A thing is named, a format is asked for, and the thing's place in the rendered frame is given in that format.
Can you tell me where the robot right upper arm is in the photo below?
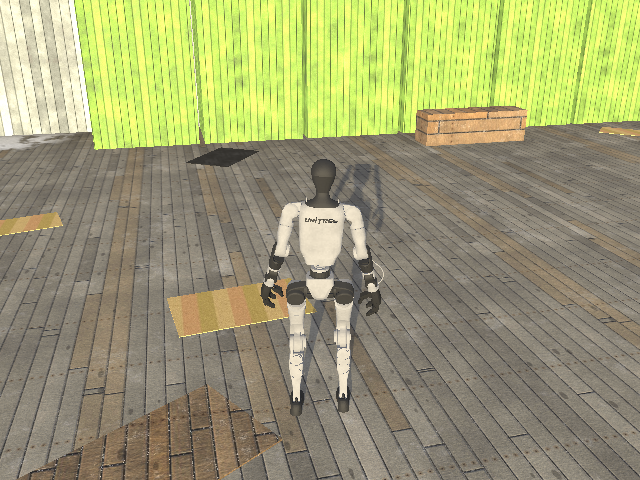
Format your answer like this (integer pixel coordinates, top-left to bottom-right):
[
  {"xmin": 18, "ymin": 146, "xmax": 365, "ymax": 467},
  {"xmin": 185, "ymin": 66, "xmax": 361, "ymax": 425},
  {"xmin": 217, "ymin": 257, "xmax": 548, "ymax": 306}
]
[{"xmin": 343, "ymin": 203, "xmax": 368, "ymax": 260}]

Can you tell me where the right robot forearm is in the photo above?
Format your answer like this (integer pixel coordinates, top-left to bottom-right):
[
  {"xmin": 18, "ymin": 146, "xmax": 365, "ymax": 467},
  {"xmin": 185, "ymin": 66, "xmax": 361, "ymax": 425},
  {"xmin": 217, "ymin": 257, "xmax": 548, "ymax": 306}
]
[{"xmin": 358, "ymin": 245, "xmax": 379, "ymax": 293}]

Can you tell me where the robot right hand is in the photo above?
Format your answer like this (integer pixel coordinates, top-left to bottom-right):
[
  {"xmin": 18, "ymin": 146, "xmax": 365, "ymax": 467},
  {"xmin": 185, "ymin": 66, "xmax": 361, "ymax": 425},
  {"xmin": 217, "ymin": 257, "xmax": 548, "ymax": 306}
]
[{"xmin": 358, "ymin": 289, "xmax": 381, "ymax": 316}]

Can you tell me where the left robot forearm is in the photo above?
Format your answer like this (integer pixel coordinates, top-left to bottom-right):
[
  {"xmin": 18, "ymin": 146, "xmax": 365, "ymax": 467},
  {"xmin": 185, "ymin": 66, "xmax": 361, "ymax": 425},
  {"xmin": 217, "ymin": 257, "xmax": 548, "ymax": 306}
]
[{"xmin": 263, "ymin": 242, "xmax": 284, "ymax": 287}]

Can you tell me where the robot right shin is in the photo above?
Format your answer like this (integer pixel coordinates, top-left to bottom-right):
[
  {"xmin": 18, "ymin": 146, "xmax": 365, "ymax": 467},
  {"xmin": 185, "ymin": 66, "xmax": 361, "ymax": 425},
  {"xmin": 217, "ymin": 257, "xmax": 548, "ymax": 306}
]
[{"xmin": 336, "ymin": 329, "xmax": 351, "ymax": 399}]

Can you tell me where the robot left hand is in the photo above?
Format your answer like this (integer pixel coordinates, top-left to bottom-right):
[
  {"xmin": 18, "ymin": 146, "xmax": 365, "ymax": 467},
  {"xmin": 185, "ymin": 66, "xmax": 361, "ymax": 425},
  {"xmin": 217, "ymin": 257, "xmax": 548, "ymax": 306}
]
[{"xmin": 260, "ymin": 282, "xmax": 284, "ymax": 308}]

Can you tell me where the robot left upper arm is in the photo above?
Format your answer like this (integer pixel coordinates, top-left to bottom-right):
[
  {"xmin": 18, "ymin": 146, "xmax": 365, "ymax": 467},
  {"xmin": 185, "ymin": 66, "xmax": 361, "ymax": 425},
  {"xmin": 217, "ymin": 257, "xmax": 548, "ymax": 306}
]
[{"xmin": 274, "ymin": 201, "xmax": 302, "ymax": 257}]

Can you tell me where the right robot foot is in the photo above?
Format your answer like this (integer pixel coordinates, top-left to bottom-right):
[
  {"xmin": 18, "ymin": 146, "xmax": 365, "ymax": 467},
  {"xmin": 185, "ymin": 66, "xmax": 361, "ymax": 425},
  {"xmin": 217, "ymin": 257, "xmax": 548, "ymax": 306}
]
[{"xmin": 336, "ymin": 386, "xmax": 350, "ymax": 413}]

